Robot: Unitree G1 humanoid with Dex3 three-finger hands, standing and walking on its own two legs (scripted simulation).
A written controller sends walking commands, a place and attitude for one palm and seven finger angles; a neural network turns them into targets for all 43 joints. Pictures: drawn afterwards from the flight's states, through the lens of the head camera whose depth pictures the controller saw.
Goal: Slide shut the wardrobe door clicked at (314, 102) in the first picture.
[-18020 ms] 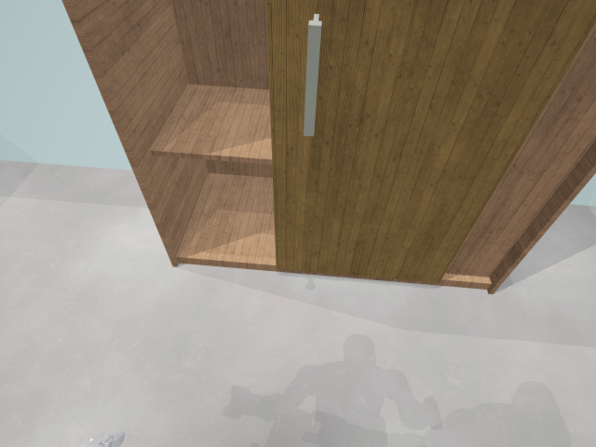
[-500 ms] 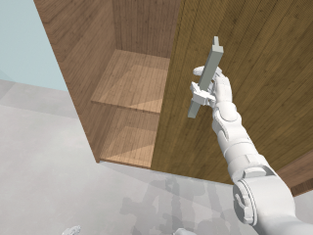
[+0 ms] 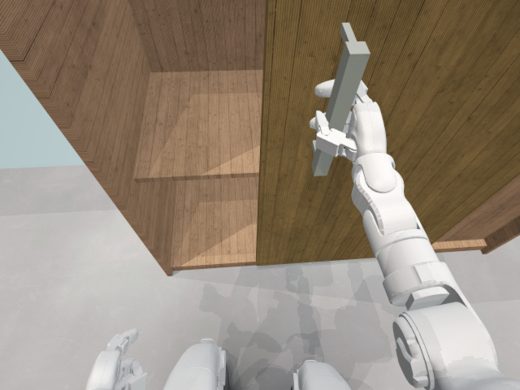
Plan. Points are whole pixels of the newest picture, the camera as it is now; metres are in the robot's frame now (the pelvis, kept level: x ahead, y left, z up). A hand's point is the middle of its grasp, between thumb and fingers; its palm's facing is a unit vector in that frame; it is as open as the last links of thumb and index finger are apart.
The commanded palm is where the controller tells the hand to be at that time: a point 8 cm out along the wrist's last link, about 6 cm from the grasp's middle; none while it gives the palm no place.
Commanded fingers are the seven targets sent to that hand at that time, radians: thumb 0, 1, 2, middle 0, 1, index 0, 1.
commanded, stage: step sideways, sliding the door along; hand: right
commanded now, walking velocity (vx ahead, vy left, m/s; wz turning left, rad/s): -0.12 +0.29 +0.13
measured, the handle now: (331, 111) +0.49 -0.10 +0.11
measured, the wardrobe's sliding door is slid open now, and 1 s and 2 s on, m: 0.32 0.04 0.00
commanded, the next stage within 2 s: stop walking and hold the door there in 1.52 s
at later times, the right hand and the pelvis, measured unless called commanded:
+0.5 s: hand (252, 138) +0.44 +0.02 +0.12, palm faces +0.06 +0.99 -0.15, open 6.3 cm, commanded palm +0.41 +0.04 +0.12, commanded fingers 0.00 -0.90 -0.90 0.45 1.40 0.45 1.40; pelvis +0.04 +0.13 +0.01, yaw -5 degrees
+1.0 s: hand (131, 144) +0.42 +0.19 +0.12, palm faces -0.14 +0.99 -0.09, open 6.3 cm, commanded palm +0.41 +0.16 +0.12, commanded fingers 0.00 -0.90 -0.90 0.45 1.40 0.45 1.40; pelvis +0.02 +0.22 +0.01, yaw -1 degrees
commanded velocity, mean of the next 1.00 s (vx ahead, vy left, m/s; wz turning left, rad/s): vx -0.23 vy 0.27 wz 0.22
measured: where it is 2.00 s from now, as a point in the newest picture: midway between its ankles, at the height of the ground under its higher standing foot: outside the picture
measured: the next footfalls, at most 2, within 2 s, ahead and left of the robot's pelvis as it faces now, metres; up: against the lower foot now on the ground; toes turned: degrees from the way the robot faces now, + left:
left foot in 0.18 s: +0.12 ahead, +0.23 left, +0.00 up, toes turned -5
right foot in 0.64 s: +0.06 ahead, -0.02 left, +0.00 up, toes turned -14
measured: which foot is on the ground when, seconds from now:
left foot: up 0.00-0.16, down 0.18-0.66, up 0.68-0.80, down 0.82-1.00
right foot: down 0.00-0.48, up 0.50-0.62, down 0.64-1.00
